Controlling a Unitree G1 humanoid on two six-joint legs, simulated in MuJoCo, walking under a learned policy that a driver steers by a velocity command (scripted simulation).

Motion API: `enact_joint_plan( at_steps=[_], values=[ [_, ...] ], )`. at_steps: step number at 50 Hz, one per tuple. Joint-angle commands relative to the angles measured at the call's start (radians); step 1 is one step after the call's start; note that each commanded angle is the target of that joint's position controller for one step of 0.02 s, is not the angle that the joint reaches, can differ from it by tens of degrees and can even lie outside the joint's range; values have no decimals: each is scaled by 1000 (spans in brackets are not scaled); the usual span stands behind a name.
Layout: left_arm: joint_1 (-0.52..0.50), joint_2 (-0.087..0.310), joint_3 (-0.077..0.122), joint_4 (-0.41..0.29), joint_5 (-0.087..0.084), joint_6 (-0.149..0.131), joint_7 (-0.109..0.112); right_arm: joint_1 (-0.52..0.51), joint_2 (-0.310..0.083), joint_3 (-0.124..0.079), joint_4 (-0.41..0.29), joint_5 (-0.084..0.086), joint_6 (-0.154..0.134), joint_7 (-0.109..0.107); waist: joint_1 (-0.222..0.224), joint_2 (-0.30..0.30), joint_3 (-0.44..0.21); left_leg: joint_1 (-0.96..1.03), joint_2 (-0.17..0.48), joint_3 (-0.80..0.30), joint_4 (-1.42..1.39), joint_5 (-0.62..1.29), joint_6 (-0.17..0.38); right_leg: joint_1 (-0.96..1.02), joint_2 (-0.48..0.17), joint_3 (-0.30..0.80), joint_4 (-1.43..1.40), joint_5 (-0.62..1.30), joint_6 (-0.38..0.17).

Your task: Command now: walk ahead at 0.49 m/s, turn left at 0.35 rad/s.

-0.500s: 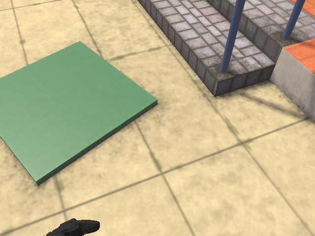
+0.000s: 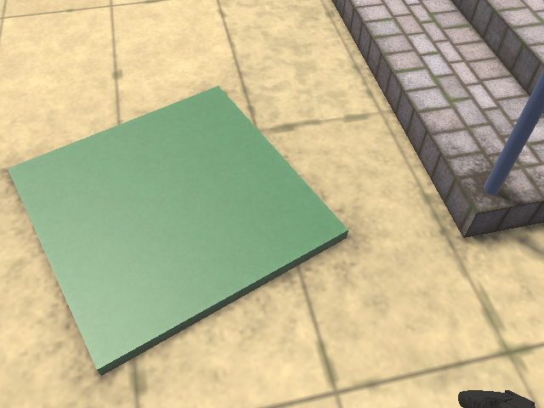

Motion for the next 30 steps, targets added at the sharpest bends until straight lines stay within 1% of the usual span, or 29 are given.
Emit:
enact_joint_plan(
  at_steps=[1,2,3,4,5,6,7,8,9,10,12,13,14,15,16,17,18,19,20,21,22,23,24,25,26,27,28,29,30],
  values=[
    [6,175,47,-26,-5,4,11,-28,-121,-41,-102,-12,-3,14,-47,-101,-14,90,-56,47,-32,-145,58,57,-321,45,110,804,-112],
    [-23,184,48,-30,-2,12,17,103,-156,-64,-74,-12,0,12,-123,-105,-78,259,-106,82,-63,-142,82,34,-286,1,274,941,-85],
    [-17,161,38,-48,14,13,27,292,-225,-98,-28,-5,5,0,-192,-57,-181,546,-88,2,-47,-99,119,-122,-232,-42,528,840,-44],
    [69,59,-4,-101,24,-8,13,379,-338,-127,-17,-9,6,-11,-158,185,-312,973,151,-502,-117,-285,302,-593,-73,-35,945,383,33],
    [45,69,-11,-87,30,-41,-2,387,-269,-106,-34,-5,6,-8,-168,187,-442,1104,245,-874,-325,-395,357,-763,12,174,1100,-172,40],
    [-51,137,10,-112,-14,-57,-11,356,-216,-90,-35,-19,3,-11,-184,134,-329,1045,222,-745,-339,-416,296,-861,-51,227,1149,-110,22],
    [-124,128,1,-139,-18,-67,-6,296,-192,-84,-46,-20,-1,-14,-164,40,-216,894,189,-611,-335,-331,258,-864,-98,210,1100,-26,10],
    [-164,113,-1,-153,6,-72,3,243,-175,-80,-52,-19,-2,-15,-129,-44,-125,730,160,-507,-347,-194,242,-831,-136,198,1011,31,8],
    [-164,112,6,-158,23,-65,10,215,-150,-70,-59,-28,-5,-15,-91,-34,-92,621,126,-430,-366,-68,228,-754,-165,201,947,68,12],
    [-152,106,7,-167,24,-54,9,189,-141,-71,-67,-29,-3,-13,-64,-12,-79,570,97,-400,-383,-8,228,-714,-169,204,904,77,20],
    [-141,89,4,-162,27,-34,10,188,-153,-75,-63,-17,-12,-19,-43,-8,-72,504,81,-336,-403,94,239,-684,-163,190,837,101,48],
    [-150,81,5,-168,25,-27,12,199,-159,-80,-53,-12,-11,-26,-38,-7,-55,469,65,-303,-406,129,240,-677,-153,181,769,130,61],
    [-189,76,3,-178,24,-23,16,213,-180,-86,-48,-12,-11,-32,-48,-2,-36,446,52,-279,-409,133,233,-678,-143,172,694,180,74],
    [-235,64,-1,-187,23,-21,17,227,-189,-90,-41,-8,-9,-37,-62,2,-23,428,33,-258,-410,106,218,-664,-130,167,607,252,81],
    [-279,52,-5,-193,18,-23,21,242,-182,-89,-34,-9,-8,-41,-84,22,-15,413,11,-240,-398,62,197,-648,-118,161,526,322,85],
    [-317,47,-7,-198,21,-26,22,241,-178,-90,-30,-7,-4,-46,-99,30,3,377,-23,-210,-382,84,176,-608,-96,148,424,384,83],
    [-364,41,-10,-209,16,-26,12,260,-194,-97,-24,-8,5,-51,-118,33,13,367,-28,-211,-368,109,157,-567,-64,135,352,449,85],
    [-391,41,-9,-217,14,-27,5,288,-203,-102,-11,-7,13,-56,-132,41,1,374,-24,-229,-349,121,142,-534,-43,131,319,493,84],
    [-401,48,-5,-222,9,-28,0,303,-203,-104,-2,-5,21,-60,-134,53,-10,399,-19,-251,-320,123,129,-516,-31,142,291,503,79],
    [-409,56,-2,-225,6,-28,-1,300,-204,-107,-1,-4,26,-64,-126,69,-20,413,-9,-280,-284,109,122,-505,-24,165,265,479,72],
    [-392,73,2,-218,7,-29,-7,283,-199,-107,-7,-3,31,-67,-115,67,-36,450,5,-315,-238,104,114,-495,-28,187,243,470,55],
    [-365,95,12,-207,10,-32,-12,279,-183,-106,-14,-4,37,-72,-106,61,-59,506,9,-348,-189,121,100,-485,-28,194,229,448,39],
    [-344,106,15,-202,20,-35,-14,269,-184,-104,-22,-6,40,-71,-96,71,-76,538,14,-375,-140,165,86,-464,-24,194,218,411,19],
    [-290,109,19,-190,25,-40,-12,235,-170,-101,-38,-3,43,-72,-59,75,-93,544,-18,-376,-64,176,60,-396,-39,189,153,457,-5],
    [-215,143,26,-180,40,-45,-6,219,-134,-88,-65,-12,40,-68,-29,35,-173,495,-76,-343,88,118,23,-223,-120,222,159,663,-45],
    [-136,197,32,-176,62,-39,4,322,-72,-68,-78,-25,37,-62,-55,-167,-301,263,-174,-263,381,-373,-38,99,-362,416,259,1121,-163],
    [-80,190,34,-143,41,-18,-2,485,-106,-61,-70,-7,40,-50,-85,-378,-463,86,-204,-202,609,-788,-77,284,-574,703,246,1052,-326],
    [-134,143,26,-174,18,2,-1,476,-207,-87,-43,0,57,-49,-76,-231,-414,46,-125,-202,721,-699,-112,177,-543,688,203,766,-308],
    [-188,92,11,-195,12,15,9,343,-242,-102,-68,-1,75,-53,-53,-165,-290,-1,-93,-155,737,-611,-125,64,-457,549,175,597,-246]
  ],
)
